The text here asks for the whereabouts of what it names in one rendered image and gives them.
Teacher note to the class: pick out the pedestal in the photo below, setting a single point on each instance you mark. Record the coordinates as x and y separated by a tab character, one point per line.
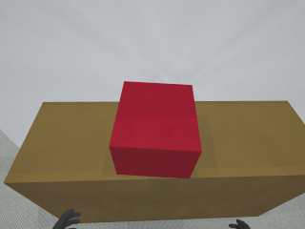
252	160

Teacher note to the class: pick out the left robot hand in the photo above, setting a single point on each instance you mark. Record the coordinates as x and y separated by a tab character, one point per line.
64	221

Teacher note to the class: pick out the right robot hand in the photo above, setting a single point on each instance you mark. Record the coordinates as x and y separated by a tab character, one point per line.
240	225

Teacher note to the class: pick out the carton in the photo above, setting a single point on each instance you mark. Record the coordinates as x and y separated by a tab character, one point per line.
155	132

